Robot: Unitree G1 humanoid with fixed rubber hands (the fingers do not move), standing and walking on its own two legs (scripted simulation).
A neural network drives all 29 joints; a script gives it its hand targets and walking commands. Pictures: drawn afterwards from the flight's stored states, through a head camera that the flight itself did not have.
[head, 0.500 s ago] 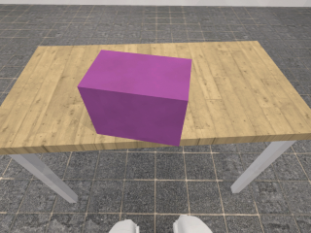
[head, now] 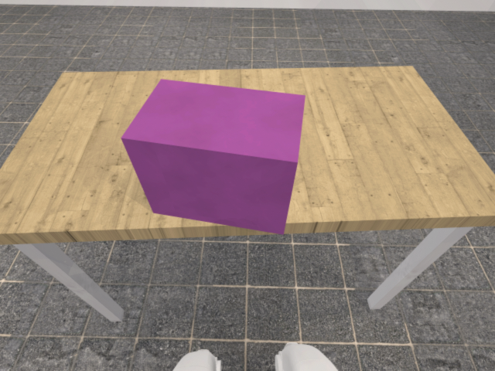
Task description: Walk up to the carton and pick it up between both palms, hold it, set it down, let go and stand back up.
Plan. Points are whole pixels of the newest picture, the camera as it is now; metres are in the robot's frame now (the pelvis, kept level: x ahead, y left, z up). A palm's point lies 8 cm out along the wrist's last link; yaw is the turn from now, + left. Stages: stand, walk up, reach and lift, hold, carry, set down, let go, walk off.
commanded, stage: walk up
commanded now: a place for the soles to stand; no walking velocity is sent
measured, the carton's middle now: (223, 158) +0.45 +0.05 +0.08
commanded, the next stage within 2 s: reach and lift in 1.00 s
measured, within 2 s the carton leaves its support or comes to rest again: neither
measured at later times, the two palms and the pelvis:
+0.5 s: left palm out of the picture +0.08 +0.30 -0.12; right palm out of the picture +0.07 -0.29 -0.11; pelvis +0.03 +0.00 +0.00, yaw +0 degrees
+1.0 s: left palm out of the picture +0.09 +0.30 -0.11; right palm out of the picture +0.09 -0.29 -0.11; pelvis +0.04 +0.01 +0.01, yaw +0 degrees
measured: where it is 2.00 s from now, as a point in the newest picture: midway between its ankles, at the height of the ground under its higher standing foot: outside the picture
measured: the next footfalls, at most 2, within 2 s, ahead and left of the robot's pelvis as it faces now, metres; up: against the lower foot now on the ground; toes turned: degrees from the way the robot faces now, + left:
none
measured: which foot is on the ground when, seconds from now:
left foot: down 0.00-1.00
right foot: down 0.00-1.00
